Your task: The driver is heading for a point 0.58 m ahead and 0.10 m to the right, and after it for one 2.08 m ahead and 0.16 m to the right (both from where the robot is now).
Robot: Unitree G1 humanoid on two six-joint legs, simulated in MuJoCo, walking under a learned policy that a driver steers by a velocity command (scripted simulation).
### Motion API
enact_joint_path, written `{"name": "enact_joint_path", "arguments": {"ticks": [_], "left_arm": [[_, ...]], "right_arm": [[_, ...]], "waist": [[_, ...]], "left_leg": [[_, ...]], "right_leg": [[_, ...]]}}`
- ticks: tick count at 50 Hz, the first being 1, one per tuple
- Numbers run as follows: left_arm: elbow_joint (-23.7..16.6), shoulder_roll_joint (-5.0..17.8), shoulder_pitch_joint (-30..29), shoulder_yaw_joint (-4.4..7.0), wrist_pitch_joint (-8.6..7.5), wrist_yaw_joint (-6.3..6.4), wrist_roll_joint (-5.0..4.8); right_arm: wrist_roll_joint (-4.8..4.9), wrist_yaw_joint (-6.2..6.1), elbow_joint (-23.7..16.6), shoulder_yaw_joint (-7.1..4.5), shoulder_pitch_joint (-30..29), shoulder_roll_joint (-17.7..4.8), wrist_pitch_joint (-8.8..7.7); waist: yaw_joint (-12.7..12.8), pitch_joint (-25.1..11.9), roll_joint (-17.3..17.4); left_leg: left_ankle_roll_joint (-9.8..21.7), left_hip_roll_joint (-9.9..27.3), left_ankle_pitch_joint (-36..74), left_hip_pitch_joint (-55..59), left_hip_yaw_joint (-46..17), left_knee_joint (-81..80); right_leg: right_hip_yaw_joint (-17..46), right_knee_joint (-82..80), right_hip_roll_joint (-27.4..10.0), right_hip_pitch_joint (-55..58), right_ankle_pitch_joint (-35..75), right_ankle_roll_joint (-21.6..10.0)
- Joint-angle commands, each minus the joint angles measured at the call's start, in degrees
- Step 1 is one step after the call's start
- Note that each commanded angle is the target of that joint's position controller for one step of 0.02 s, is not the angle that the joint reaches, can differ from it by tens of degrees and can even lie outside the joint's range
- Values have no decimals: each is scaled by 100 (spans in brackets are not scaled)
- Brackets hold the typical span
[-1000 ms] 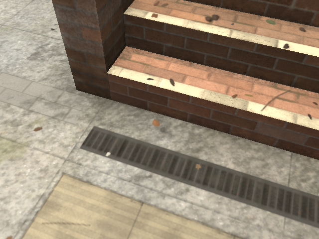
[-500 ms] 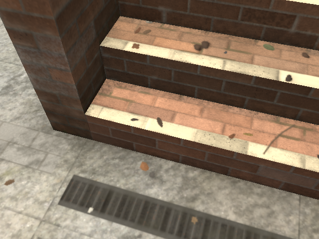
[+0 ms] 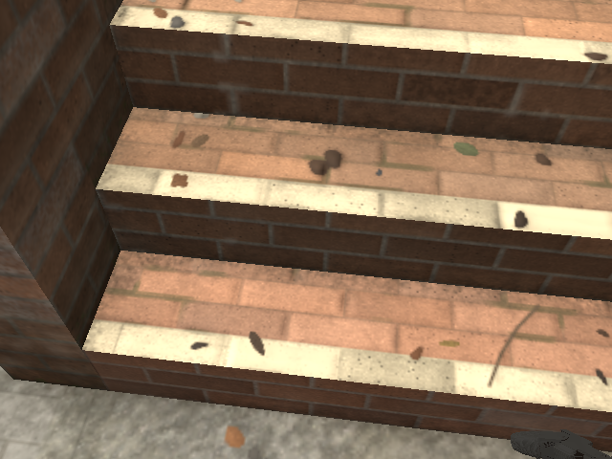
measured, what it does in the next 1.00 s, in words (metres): walks ahead, turning right: right foot, then left foot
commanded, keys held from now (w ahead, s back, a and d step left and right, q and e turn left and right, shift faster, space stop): w+e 0.64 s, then w+q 0.36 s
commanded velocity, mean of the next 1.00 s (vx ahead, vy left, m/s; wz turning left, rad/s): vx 0.50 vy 0.00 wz -0.38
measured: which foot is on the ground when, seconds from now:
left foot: down 0.00-0.44, up 0.46-0.92, down 0.94-1.00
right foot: up 0.00-0.40, down 0.42-0.96, up 0.98-1.00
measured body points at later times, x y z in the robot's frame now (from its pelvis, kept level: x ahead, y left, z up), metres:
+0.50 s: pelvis +0.21 -0.06 +0.00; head +0.25 -0.08 +0.45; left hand +0.46 +0.12 -0.10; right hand +0.17 -0.32 -0.14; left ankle +0.13 +0.12 -0.65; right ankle +0.25 -0.13 -0.73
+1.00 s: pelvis +0.31 -0.10 +0.01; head +0.31 -0.07 +0.46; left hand +0.52 +0.07 -0.11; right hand +0.31 -0.34 -0.11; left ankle +0.32 -0.01 -0.73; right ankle +0.26 -0.14 -0.71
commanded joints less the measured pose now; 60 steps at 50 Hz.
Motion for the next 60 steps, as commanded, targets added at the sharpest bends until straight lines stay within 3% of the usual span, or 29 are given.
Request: {"name": "enact_joint_path", "arguments": {"ticks": [1, 3, 4, 7, 12, 15, 16, 18, 20, 21, 22, 23, 24, 26, 27, 28, 32, 34, 37, 42, 45, 47, 48, 49, 50, 51, 53, 57, 60], "left_arm": [[-536, 453, -262, -31, -21, -47, 46], [-678, 346, -682, -32, 67, -147, 210], [-607, 159, -522, -71, 142, -196, 307], [-790, 118, -757, -94, 247, -226, 315], [-1137, 97, -1773, -200, 206, -445, 286], [-1250, 135, -2151, -234, 194, -433, 291], [-1329, 162, -2318, -236, 208, -426, 300], [-1416, 216, -2332, -228, 217, -394, 305], [-1186, 244, -1569, -172, 132, -354, 393], [-961, 515, -804, -59, 49, -272, 450], [-951, 1177, -463, 100, 6, -161, 520], [-986, 1677, -291, 257, 67, -60, 351], [-1029, 1380, -415, 218, 133, -22, 242], [-1140, 777, -1113, 67, 162, -22, 107], [-1170, 686, -1252, 31, 168, -11, 31], [-1190, 624, -1279, 2, 161, -5, 87], [-1126, 820, -858, 55, 87, 1, 77], [-1135, 642, -853, -6, 82, 40, 152], [-953, 398, -622, -107, 70, 66, 192], [-887, 427, -669, -175, -25, 91, 193], [-860, 373, -824, -251, -81, 149, 152], [-1051, 247, -1350, -332, -103, 174, -22], [-1249, 152, -1479, -376, -121, 157, -24], [-1296, -69, -1183, -426, -95, 127, 2], [-1173, -107, -1036, -463, 7, 138, 189], [-1152, 31, -1013, -419, 78, 144, 326], [-1292, 217, -1323, -333, 147, 100, 381], [-1461, -154, -1622, -412, 131, 85, 237], [-1538, -361, -1484, -458, 132, 216, 133]], "right_arm": [[42, -35, 16, -320, 1427, -742, -12], [81, -19, 79, -242, 1292, -518, -41], [234, 32, 200, -207, 1265, -510, -97], [298, 121, 297, -241, 1426, -606, -255], [254, 165, 393, -272, 1550, -669, -234], [323, 97, 462, -312, 1749, -885, -216], [276, 68, 459, -336, 1788, -1000, -177], [276, 37, 496, -350, 1879, -1130, -67], [355, 53, 498, -372, 1844, -1245, 73], [373, 45, 441, -344, 1861, -1203, 124], [341, 61, 139, -183, 1938, -652, 117], [304, 53, -73, -175, 2046, -668, 87], [208, 35, 81, -204, 1906, -830, 138], [169, 39, 125, -151, 1767, -680, 111], [64, 39, 91, -142, 1719, -678, 155], [15, 55, 109, -97, 1735, -581, 231], [77, 34, -120, -46, 1334, -499, 379], [107, 3, 0, 19, 1536, -345, 416], [81, -19, -32, 75, 1298, -297, 438], [293, -95, -82, 118, 1210, -268, 368], [446, -189, 77, 100, 1594, -191, 332], [355, -196, 304, 132, 2029, -18, 267], [289, -211, 407, 94, 2288, -254, 249], [278, -206, 371, 47, 2235, -516, 248], [296, -134, 242, 75, 1833, -436, 233], [310, -63, 135, 26, 1592, -478, 223], [306, -20, 17, -125, 1362, -732, 304], [321, -25, -161, -250, 1469, -689, 299], [253, -14, -256, -353, 1553, -689, 346]], "waist": [[-810, -939, 545], [-619, -415, 404], [-413, -377, 462], [-310, -377, 614], [-426, -217, 774], [-521, -121, 774], [-570, -113, 708], [-572, -111, 738], [-272, -710, 588], [28, -1164, 289], [-24, -1435, -861], [-124, -1762, -1686], [-153, -1597, -594], [-513, -745, -5], [-632, -614, -99], [-643, -795, -226], [-593, -992, -119], [-593, -1156, -482], [-488, -783, -258], [-513, -563, -78], [-652, -902, -441], [-876, -856, -304], [-741, -840, 228], [-478, -807, 1269], [-397, -490, 1411], [-268, -166, 980], [-223, 190, 662], [-364, -171, 515], [-504, -581, 986]], "left_leg": [[926, 2169, -2063, 3202, -3054, -1574], [723, 1809, -742, 2292, -1892, -1825], [737, 1648, -210, 1977, -1415, -1874], [817, 1602, 1862, 1841, -503, -1782], [667, 1394, 1761, 1571, 560, -1834], [551, 1492, 1661, 1703, 703, -1785], [531, 1541, 1936, 1913, 718, -1664], [482, 1648, 2940, 2327, 848, -1109], [370, 1463, 3823, 2517, 1110, 424], [200, 1250, 3005, 1894, 1199, 1673], [-81, 792, -161, 60, 1287, 3330], [-191, 0, -2467, -1349, 559, 4477], [-176, 439, -2006, -1336, -101, 4783], [-204, 692, -1286, -1041, -173, 4115], [-249, 708, -1205, -805, -195, 3717], [-269, 573, -1095, -631, -58, 3994], [-365, 425, -920, -668, -88, 3517], [-331, 344, -851, -552, 52, 3912], [-280, 448, -788, -565, 136, 3537], [98, 152, -1480, 531, 209, 1860], [318, -150, -1094, 995, 248, 328], [463, -60, 103, 1736, -25, -1069], [625, 453, 1463, 2367, -788, -884], [1186, 1392, 3025, 2884, -1901, -903], [1732, 2036, 2803, 2372, -2647, -1306], [1806, 1903, 1752, 1669, -2537, -1514], [1566, 1325, 454, 1053, -2050, -1674], [1210, 723, 1581, 1262, -1542, -1180], [1223, 697, 2020, 1283, -1611, -919]], "right_leg": [[-303, 2040, -657, -2914, 535, -92], [-397, 1816, -922, -2727, 864, 6], [-459, 1769, -963, -2492, 971, 37], [-679, 1772, -1030, -2609, 1353, 180], [-917, 82, -1119, -2188, 2395, 243], [-1222, -731, -986, -1750, 2249, 159], [-1273, -917, -926, -1745, 2097, 105], [-1438, -1258, -715, -1647, 1553, -51], [-1572, -1891, -251, -772, 1575, -277], [-1303, -2145, -289, 316, 1773, -462], [626, -2293, -1745, 1664, 2626, -843], [2683, -2858, -2628, 2264, 4132, -1550], [1872, -2737, -2449, 1925, 4457, -1466], [847, -2889, -1794, 706, 4580, -1096], [621, -2988, -1583, 324, 4788, -967], [513, -2916, -1510, 258, 5426, -938], [499, -2836, -1425, 274, 5837, -866], [417, -2905, -1470, 219, 5449, -913], [456, -3124, -1508, 79, 4760, -860], [108, -3028, -1700, 127, 6078, -763], [-128, -2139, -1721, 1067, 8532, -547], [-282, -1480, -1505, 856, 7820, -256], [-342, -916, -1261, 41, 6368, -58], [-695, -228, -677, -1053, 3353, 286], [-862, 211, -414, -1509, 364, 463], [-792, 715, -519, -1452, 3, 546], [-939, 1242, -507, -1647, 390, 654], [-1124, 252, -453, -1523, 1049, 764], [-1363, -515, -305, -800, 605, 649]]}}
